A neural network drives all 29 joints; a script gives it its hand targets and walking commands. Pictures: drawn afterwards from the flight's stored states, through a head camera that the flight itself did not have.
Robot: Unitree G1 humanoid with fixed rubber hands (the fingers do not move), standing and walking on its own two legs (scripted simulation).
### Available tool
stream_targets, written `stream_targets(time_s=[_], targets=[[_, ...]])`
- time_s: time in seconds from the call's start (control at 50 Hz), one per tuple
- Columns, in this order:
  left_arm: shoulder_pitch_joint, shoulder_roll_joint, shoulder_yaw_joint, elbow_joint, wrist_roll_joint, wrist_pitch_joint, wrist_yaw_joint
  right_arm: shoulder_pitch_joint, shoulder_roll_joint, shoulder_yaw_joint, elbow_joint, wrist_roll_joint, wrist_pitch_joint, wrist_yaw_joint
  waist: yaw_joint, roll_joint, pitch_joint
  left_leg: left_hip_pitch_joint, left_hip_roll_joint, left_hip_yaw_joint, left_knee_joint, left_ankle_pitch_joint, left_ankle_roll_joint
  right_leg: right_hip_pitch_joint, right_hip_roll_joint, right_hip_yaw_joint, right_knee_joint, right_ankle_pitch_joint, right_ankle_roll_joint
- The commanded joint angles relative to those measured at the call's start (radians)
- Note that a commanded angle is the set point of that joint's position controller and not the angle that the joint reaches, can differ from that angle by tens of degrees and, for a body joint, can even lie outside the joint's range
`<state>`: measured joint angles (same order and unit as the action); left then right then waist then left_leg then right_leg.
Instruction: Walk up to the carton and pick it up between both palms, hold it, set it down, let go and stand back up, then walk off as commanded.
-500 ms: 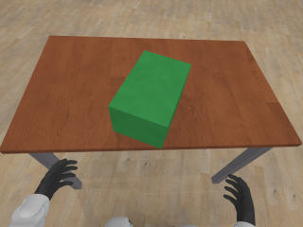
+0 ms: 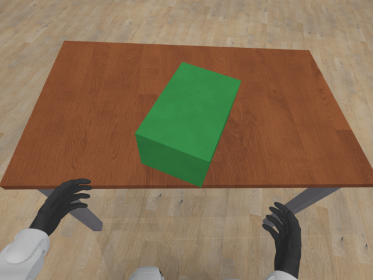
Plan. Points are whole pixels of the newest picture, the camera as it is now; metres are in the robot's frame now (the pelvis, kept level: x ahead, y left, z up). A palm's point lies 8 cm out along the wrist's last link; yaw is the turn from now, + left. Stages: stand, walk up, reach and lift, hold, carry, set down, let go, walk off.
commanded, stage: reach and lift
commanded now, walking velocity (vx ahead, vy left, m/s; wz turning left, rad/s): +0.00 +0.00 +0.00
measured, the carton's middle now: (191, 122) +0.47 +0.02 -0.01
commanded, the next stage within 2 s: none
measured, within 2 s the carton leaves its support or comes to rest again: neither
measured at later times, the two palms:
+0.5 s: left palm (57, 191) +0.25 +0.29 +0.02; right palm (275, 213) +0.23 -0.14 +0.03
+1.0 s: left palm (69, 149) +0.32 +0.27 +0.06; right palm (262, 174) +0.30 -0.12 +0.06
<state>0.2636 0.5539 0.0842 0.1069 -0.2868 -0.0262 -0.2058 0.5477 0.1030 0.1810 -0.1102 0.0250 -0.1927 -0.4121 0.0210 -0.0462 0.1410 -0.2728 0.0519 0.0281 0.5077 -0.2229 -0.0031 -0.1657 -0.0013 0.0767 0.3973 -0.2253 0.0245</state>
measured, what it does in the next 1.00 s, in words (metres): stands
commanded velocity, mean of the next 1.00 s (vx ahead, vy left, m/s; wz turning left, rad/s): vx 0.00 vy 0.00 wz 0.00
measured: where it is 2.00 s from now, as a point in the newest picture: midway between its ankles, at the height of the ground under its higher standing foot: outside the picture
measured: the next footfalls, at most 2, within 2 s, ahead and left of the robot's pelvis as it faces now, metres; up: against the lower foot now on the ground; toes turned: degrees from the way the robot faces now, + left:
none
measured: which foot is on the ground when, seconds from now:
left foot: down 0.00-1.00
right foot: down 0.00-1.00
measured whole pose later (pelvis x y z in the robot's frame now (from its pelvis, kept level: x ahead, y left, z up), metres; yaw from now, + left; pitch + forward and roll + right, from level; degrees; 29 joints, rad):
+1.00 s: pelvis +0.01 +0.00 +0.00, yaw +0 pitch +0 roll -2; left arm -0.17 0.52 0.09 0.12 -0.27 0.25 -0.21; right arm -0.03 0.05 0.18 0.01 0.12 0.09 -0.51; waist 0.02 -0.05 0.12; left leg -0.27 0.05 0.03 0.51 -0.24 -0.01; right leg -0.16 0.00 0.08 0.39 -0.23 0.04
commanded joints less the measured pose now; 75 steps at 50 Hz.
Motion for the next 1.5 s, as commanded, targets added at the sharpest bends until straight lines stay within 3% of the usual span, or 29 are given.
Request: stream_targets(time_s=[0.0, 0.04, 0.1, 0.14, 0.18, 0.24, 0.28, 0.34, 0.36, 0.42, 0.44, 0.48, 0.56, 0.76, 0.78, 0.84, 0.86, 0.92, 0.96, 1.02, 1.04, 1.14, 1.16, 1.22, 1.24, 1.3, 1.36, 1.42, 1.48], targets=[[-0.087, 0.206, 0.102, -0.208, -0.036, -0.047, -0.015, -0.066, 0.019, 0.128, -0.202, 0.081, -0.03, -0.005, 0.123, 0.197, -0.212, 0.28, 0.002, 0.024, -0.052, 0.01, -0.005, -0.038, -0.053, -0.041, -0.094, -0.029, -0.036], [-0.107, 0.222, 0.103, -0.177, -0.051, -0.044, -0.016, -0.082, 0.042, 0.131, -0.211, 0.071, -0.01, -0.009, 0.125, 0.169, -0.233, 0.248, -0.006, 0.036, -0.047, -0.028, 0.007, -0.015, -0.066, -0.032, -0.085, -0.02, -0.033], [-0.193, 0.247, 0.087, -0.237, -0.071, -0.046, -0.005, -0.145, 0.043, 0.121, -0.206, 0.078, 0.032, -0.014, 0.097, 0.2, -0.262, 0.233, 0.009, 0.029, -0.056, -0.05, 0.006, -0.024, -0.07, -0.024, -0.081, -0.043, -0.039], [-0.18, 0.238, 0.089, -0.251, -0.069, -0.039, 0.0, -0.16, 0.032, 0.106, -0.187, 0.079, 0.047, -0.008, 0.104, 0.2, -0.266, 0.265, 0.006, 0.039, -0.051, -0.012, 0.0, -0.038, -0.067, -0.026, -0.081, -0.016, -0.038], [-0.221, 0.23, 0.089, -0.249, -0.079, -0.033, 0.0, -0.189, 0.031, 0.099, -0.175, 0.079, 0.072, -0.019, 0.079, 0.184, -0.263, 0.243, 0.01, 0.03, -0.056, -0.023, 0.005, -0.024, -0.061, -0.024, -0.081, -0.003, -0.031], [-0.256, 0.222, 0.09, -0.262, -0.074, -0.031, 0.005, -0.218, 0.04, 0.083, -0.152, 0.082, 0.091, -0.024, 0.055, 0.221, -0.323, 0.218, 0.012, 0.033, -0.052, 0.039, 0.001, 0.014, -0.055, -0.027, -0.063, 0.078, -0.031], [-0.222, 0.22, 0.09, -0.244, -0.079, -0.015, 0.002, -0.23, 0.038, 0.086, -0.149, 0.099, 0.091, -0.033, 0.059, 0.182, -0.325, 0.249, 0.011, 0.028, -0.039, 0.095, 0.001, 0.012, -0.059, -0.027, -0.064, 0.152, -0.015], [-0.214, 0.2, 0.116, -0.245, -0.048, 0.001, -0.002, -0.224, 0.02, 0.093, -0.134, 0.113, 0.085, -0.037, 0.063, 0.201, -0.359, 0.289, -0.005, 0.033, -0.017, 0.211, -0.009, 0.031, -0.058, -0.03, -0.051, 0.304, -0.008], [-0.222, 0.191, 0.123, -0.254, -0.042, -0.001, 0.001, -0.218, 0.015, 0.083, -0.126, 0.11, 0.082, -0.035, 0.061, 0.212, -0.36, 0.294, -0.003, 0.034, -0.018, 0.219, -0.017, 0.031, -0.053, -0.034, -0.056, 0.282, -0.012], [-0.255, 0.188, 0.139, -0.21, -0.022, 0.011, -0.012, -0.245, 0.008, 0.089, -0.132, 0.121, 0.065, -0.043, 0.058, 0.189, -0.382, 0.319, -0.014, 0.029, -0.017, 0.262, -0.018, 0.039, -0.05, -0.045, -0.054, 0.375, 0.004], [-0.297, 0.188, 0.14, -0.244, -0.025, 0.005, -0.004, -0.297, 0.028, 0.087, -0.159, 0.108, 0.061, -0.044, 0.052, 0.216, -0.43, 0.299, -0.013, 0.029, -0.015, 0.282, -0.019, 0.037, -0.055, -0.043, -0.047, 0.413, 0.005], [-0.3, 0.185, 0.126, -0.243, -0.041, 0.009, -0.011, -0.304, -0.004, 0.079, -0.157, 0.123, 0.046, -0.043, 0.036, 0.193, -0.436, 0.32, -0.016, 0.026, 0.001, 0.323, -0.026, 0.036, -0.044, -0.052, -0.045, 0.462, 0.012], [-0.363, 0.173, 0.119, -0.216, -0.041, 0.031, -0.009, -0.368, -0.017, 0.065, -0.122, 0.117, 0.076, -0.047, 0.034, 0.21, -0.398, 0.322, -0.007, 0.02, -0.019, 0.273, -0.032, 0.012, -0.045, -0.058, -0.059, 0.387, 0.003], [-0.584, 0.146, 0.101, -0.095, -0.017, 0.126, -0.011, -0.586, -0.037, -0.007, -0.061, 0.13, 0.182, -0.077, -0.033, 0.175, -0.438, 0.275, -0.023, 0.043, -0.063, 0.171, -0.013, 0.03, -0.036, -0.058, -0.09, 0.294, 0.0], [-0.624, 0.157, 0.095, -0.145, -0.027, 0.139, -0.006, -0.609, -0.053, -0.019, -0.066, 0.147, 0.19, -0.085, -0.041, 0.187, -0.467, 0.294, -0.022, 0.05, -0.06, 0.213, -0.019, 0.037, -0.035, -0.056, -0.076, 0.343, 0.008], [-0.627, 0.128, 0.097, -0.099, 0.008, 0.188, -0.009, -0.642, -0.058, -0.038, -0.035, 0.16, 0.206, -0.094, -0.053, 0.189, -0.482, 0.319, -0.026, 0.054, -0.052, 0.282, -0.026, 0.064, -0.031, -0.069, -0.076, 0.435, 0.006], [-0.664, 0.136, 0.112, -0.077, 0.022, 0.203, -0.009, -0.687, -0.048, -0.037, -0.021, 0.167, 0.217, -0.096, -0.04, 0.181, -0.467, 0.316, -0.023, 0.049, -0.056, 0.258, -0.021, 0.063, -0.031, -0.064, -0.083, 0.43, 0.016], [-0.728, 0.125, 0.087, -0.065, 0.016, 0.24, -0.014, -0.757, -0.085, -0.064, -0.03, 0.174, 0.25, -0.102, -0.068, 0.149, -0.472, 0.335, -0.024, 0.054, -0.073, 0.235, -0.019, 0.06, -0.025, -0.073, -0.092, 0.391, 0.015], [-0.784, 0.126, 0.092, -0.042, 0.024, 0.25, -0.009, -0.801, -0.073, -0.073, -0.028, 0.184, 0.266, -0.097, -0.06, 0.174, -0.491, 0.318, -0.031, 0.063, -0.075, 0.236, -0.018, 0.073, -0.021, -0.078, -0.092, 0.384, 0.012], [-0.833, 0.098, 0.059, -0.054, 0.014, 0.269, -0.002, -0.852, -0.093, -0.116, 0.004, 0.159, 0.287, -0.103, -0.125, 0.19, -0.507, 0.328, -0.021, 0.053, -0.071, 0.25, -0.032, 0.037, -0.015, -0.097, -0.092, 0.367, -0.002], [-0.872, 0.132, 0.08, -0.079, 0.009, 0.269, -0.001, -0.868, -0.094, -0.114, -0.021, 0.173, 0.301, -0.101, -0.11, 0.187, -0.523, 0.318, -0.028, 0.062, -0.075, 0.254, -0.03, 0.058, -0.017, -0.089, -0.095, 0.384, 0.008], [-0.947, 0.119, 0.061, -0.021, 0.007, 0.298, 0.003, -0.981, -0.101, -0.143, 0.025, 0.185, 0.334, -0.105, -0.115, 0.172, -0.553, 0.324, -0.033, 0.065, -0.07, 0.266, -0.031, 0.091, -0.01, -0.084, -0.081, 0.441, 0.017], [-0.946, 0.108, 0.057, 0.049, 0.013, 0.311, 0.002, -1.016, -0.101, -0.154, 0.048, 0.183, 0.344, -0.11, -0.128, 0.149, -0.538, 0.306, -0.032, 0.063, -0.071, 0.238, -0.019, 0.074, -0.011, -0.088, -0.08, 0.437, 0.024], [-1.008, 0.111, 0.054, -0.019, 0.0, 0.314, 0.003, -1.034, -0.092, -0.141, 0.035, 0.196, 0.359, -0.105, -0.133, 0.145, -0.611, 0.311, -0.034, 0.06, -0.065, 0.298, -0.021, 0.113, -0.007, -0.09, -0.061, 0.504, 0.025], [-1.053, 0.114, 0.059, 0.017, 0.019, 0.313, 0.012, -1.066, -0.115, -0.181, 0.103, 0.187, 0.37, -0.099, -0.139, 0.163, -0.558, 0.316, -0.03, 0.059, -0.075, 0.259, -0.028, 0.082, -0.005, -0.096, -0.062, 0.463, 0.028], [-1.096, 0.112, 0.02, 0.045, -0.009, 0.319, 0.014, -1.142, -0.113, -0.19, 0.077, 0.186, 0.391, -0.101, -0.167, 0.144, -0.602, 0.305, -0.031, 0.06, -0.085, 0.226, -0.019, 0.09, -0.002, -0.099, -0.069, 0.438, 0.023], [-1.142, 0.108, 0.008, 0.063, -0.007, 0.324, 0.018, -1.194, -0.104, -0.206, 0.096, 0.184, 0.417, -0.102, -0.174, 0.151, -0.628, 0.302, -0.03, 0.061, -0.079, 0.251, -0.018, 0.1, 0.004, -0.101, -0.057, 0.481, 0.026], [-1.222, 0.111, 0.013, 0.15, 0.005, 0.336, 0.026, -1.28, -0.102, -0.252, 0.161, 0.176, 0.435, -0.095, -0.161, 0.145, -0.604, 0.276, -0.028, 0.065, -0.087, 0.183, -0.016, 0.075, 0.005, -0.1, -0.063, 0.41, 0.025], [-1.269, 0.091, -0.003, 0.166, 0.002, 0.339, 0.03, -1.304, -0.101, -0.259, 0.223, 0.16, 0.449, -0.093, -0.193, 0.132, -0.644, 0.285, -0.034, 0.061, -0.072, 0.222, -0.011, 0.084, 0.006, -0.107, -0.058, 0.466, 0.024]])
